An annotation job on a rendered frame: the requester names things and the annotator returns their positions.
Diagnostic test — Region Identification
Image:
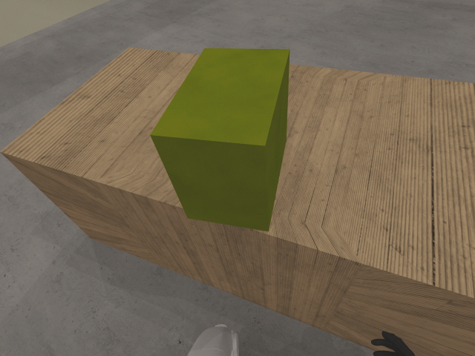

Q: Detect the pedestal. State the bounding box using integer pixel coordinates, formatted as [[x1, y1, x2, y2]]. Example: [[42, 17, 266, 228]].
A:
[[0, 47, 475, 356]]

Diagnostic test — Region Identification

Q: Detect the carton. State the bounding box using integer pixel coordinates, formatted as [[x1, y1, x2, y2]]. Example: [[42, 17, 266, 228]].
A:
[[150, 48, 290, 231]]

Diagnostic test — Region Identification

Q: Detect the left robot thigh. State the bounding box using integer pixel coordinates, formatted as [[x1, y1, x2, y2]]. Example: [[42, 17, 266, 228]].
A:
[[187, 326, 239, 356]]

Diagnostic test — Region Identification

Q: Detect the robot right hand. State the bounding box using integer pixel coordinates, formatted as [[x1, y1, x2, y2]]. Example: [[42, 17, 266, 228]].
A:
[[371, 331, 415, 356]]

